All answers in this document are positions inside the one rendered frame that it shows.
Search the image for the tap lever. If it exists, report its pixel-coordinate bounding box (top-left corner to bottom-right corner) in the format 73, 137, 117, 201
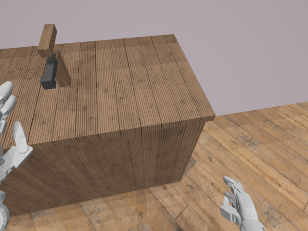
40, 54, 58, 90

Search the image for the robot right hand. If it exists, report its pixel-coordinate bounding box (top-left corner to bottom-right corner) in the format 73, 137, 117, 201
220, 176, 258, 226

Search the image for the robot right forearm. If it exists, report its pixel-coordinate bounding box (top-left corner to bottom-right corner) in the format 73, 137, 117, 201
240, 219, 266, 231

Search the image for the robot left forearm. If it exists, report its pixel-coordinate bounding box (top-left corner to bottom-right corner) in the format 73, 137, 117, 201
0, 191, 10, 231

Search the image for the counter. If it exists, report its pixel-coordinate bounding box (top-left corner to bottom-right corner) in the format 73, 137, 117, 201
0, 24, 216, 217

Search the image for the robot left hand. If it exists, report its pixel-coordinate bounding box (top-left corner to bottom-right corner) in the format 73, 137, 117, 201
0, 81, 33, 184

